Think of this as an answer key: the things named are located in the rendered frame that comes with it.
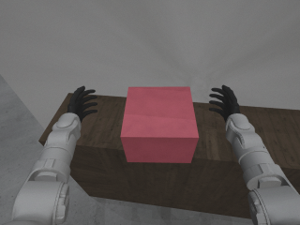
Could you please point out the right robot forearm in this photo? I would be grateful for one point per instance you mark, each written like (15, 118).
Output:
(259, 169)

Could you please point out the robot left upper arm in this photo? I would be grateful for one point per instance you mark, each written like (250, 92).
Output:
(42, 203)

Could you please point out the pedestal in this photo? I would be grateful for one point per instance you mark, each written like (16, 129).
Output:
(212, 183)

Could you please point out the left robot forearm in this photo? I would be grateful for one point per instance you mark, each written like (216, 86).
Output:
(55, 158)

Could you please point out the carton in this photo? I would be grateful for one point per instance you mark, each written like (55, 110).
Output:
(159, 125)

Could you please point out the left robot hand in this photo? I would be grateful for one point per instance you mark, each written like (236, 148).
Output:
(76, 104)

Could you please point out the robot right upper arm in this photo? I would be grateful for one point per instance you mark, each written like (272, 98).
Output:
(274, 206)

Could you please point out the right robot hand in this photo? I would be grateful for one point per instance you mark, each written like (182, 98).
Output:
(229, 103)

